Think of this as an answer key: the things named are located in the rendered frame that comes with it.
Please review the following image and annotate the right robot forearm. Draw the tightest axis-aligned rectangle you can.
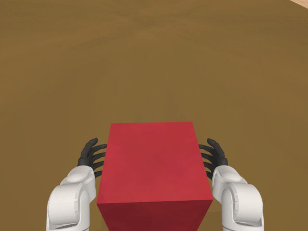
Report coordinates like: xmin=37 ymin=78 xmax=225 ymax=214
xmin=212 ymin=165 xmax=264 ymax=231

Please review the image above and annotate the left robot forearm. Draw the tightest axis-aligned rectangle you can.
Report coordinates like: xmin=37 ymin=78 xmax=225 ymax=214
xmin=46 ymin=166 xmax=96 ymax=231

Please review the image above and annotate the carton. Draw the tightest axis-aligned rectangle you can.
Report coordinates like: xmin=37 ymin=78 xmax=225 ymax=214
xmin=96 ymin=122 xmax=213 ymax=231

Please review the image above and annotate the left robot hand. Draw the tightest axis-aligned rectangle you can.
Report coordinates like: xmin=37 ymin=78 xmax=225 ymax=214
xmin=77 ymin=138 xmax=107 ymax=178

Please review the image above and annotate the right robot hand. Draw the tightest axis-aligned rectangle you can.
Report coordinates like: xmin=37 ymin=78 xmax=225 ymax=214
xmin=199 ymin=138 xmax=228 ymax=180

